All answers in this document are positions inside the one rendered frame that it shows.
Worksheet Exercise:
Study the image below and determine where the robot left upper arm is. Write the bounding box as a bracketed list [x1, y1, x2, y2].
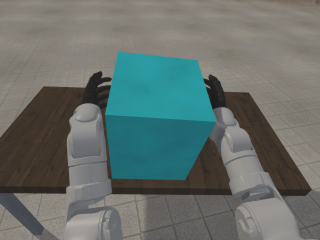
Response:
[63, 206, 123, 240]

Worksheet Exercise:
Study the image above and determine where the robot left forearm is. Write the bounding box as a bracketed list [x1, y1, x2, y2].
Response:
[63, 103, 112, 240]

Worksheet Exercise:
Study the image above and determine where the robot right upper arm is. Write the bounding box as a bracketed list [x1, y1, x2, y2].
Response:
[235, 197, 317, 240]

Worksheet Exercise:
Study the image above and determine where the carton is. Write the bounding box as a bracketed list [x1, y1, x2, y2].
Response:
[105, 51, 216, 180]

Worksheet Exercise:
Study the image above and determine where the robot right forearm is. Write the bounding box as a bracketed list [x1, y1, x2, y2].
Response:
[209, 107, 300, 235]

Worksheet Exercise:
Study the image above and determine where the robot left hand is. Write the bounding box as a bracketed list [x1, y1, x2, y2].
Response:
[81, 71, 112, 109]

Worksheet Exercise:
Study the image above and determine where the table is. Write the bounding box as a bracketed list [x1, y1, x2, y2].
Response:
[0, 86, 312, 235]

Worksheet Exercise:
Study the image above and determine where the robot right hand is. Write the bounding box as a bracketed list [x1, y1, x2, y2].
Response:
[203, 74, 227, 110]

